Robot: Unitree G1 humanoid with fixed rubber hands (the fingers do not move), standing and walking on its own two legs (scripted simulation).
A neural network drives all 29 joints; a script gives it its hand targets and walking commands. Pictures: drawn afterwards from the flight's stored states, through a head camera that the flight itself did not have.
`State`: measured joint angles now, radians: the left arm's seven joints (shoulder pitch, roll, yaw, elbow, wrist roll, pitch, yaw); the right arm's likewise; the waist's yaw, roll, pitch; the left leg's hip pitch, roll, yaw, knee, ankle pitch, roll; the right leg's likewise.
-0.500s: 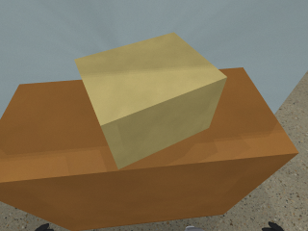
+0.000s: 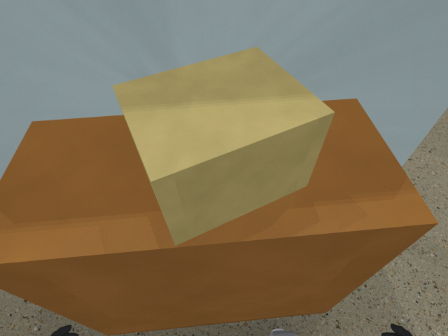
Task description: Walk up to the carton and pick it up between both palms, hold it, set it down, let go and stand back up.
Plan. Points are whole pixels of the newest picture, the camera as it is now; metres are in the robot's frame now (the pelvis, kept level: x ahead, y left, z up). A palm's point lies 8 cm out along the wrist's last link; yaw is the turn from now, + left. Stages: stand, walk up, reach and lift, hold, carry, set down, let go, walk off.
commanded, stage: walk up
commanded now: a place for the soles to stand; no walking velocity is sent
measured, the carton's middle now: (218, 140) +0.45 +0.02 +0.10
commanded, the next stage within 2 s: reach and lift in 1.38 s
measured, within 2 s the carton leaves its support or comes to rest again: neither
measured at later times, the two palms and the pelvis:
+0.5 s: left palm out of the picture +0.09 +0.34 -0.08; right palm out of the picture +0.09 -0.31 -0.10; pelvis +0.00 +0.01 +0.00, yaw +1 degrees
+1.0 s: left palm out of the picture +0.08 +0.34 -0.09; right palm out of the picture +0.11 -0.31 -0.08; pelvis -0.01 +0.01 +0.00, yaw +4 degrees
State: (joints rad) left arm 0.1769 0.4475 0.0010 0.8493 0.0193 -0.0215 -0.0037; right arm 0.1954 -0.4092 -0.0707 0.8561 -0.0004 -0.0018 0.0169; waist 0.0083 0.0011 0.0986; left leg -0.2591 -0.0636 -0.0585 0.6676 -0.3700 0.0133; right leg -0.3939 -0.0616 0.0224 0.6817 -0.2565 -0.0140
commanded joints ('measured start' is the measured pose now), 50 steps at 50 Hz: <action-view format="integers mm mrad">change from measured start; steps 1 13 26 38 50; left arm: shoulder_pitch -45 -53 -46 -89 -109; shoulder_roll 236 211 175 175 163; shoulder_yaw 97 87 78 89 66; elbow -11 -14 -16 -35 -14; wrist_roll -5 -6 -12 -18 -3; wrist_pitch -16 -19 -9 10 -4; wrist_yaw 15 16 18 23 -2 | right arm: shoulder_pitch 15 -10 -38 27 -7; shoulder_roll -221 -223 -243 -279 -202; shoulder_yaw -26 -23 -27 -44 -13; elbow -45 -53 -64 -59 -15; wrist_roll -4 -3 -10 -25 -11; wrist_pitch -10 -15 -18 -17 -33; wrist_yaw -1 1 1 7 -16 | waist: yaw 6 12 21 -22 -8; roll -100 -64 -12 83 -25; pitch -153 -143 -109 -76 -99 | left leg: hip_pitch -161 -169 -173 -108 -132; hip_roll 75 107 172 248 131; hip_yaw -151 -205 -307 -486 -295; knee -72 -125 -208 -329 -275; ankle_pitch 131 194 227 133 -65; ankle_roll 55 70 119 154 73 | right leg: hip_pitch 245 251 222 28 176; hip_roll -133 -83 4 66 -33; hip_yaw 141 86 10 -40 70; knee -170 -146 -83 77 -178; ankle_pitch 6 1 -54 -232 -167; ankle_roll -104 -71 -38 -19 -50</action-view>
